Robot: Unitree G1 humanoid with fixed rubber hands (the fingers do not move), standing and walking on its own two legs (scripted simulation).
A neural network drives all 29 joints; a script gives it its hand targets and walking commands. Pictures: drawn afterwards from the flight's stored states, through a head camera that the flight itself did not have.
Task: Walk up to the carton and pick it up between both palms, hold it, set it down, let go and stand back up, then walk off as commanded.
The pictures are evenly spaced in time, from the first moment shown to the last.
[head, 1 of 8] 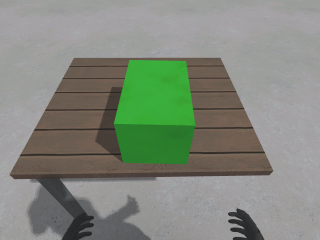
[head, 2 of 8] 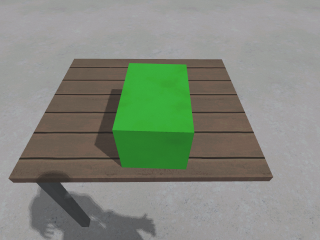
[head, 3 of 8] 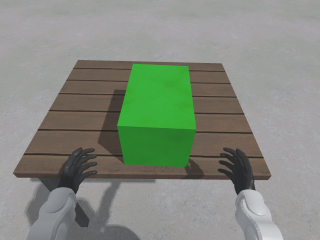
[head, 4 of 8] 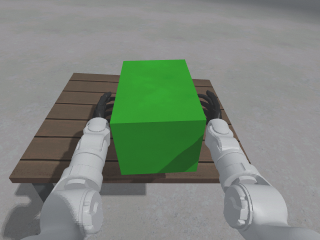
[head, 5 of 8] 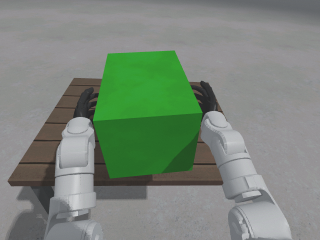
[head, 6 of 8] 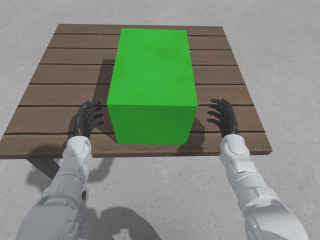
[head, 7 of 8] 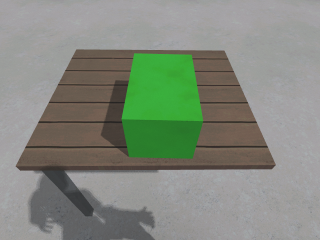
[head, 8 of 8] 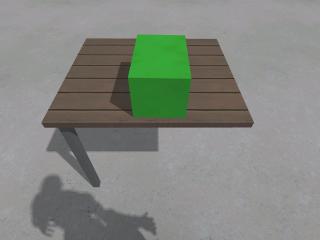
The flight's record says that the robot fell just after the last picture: no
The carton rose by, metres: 0.17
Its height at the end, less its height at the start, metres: +0.00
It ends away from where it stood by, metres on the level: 0.01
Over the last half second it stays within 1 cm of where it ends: yes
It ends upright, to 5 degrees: yes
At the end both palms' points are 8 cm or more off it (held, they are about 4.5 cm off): yes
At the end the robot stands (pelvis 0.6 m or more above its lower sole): yes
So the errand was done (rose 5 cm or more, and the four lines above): yes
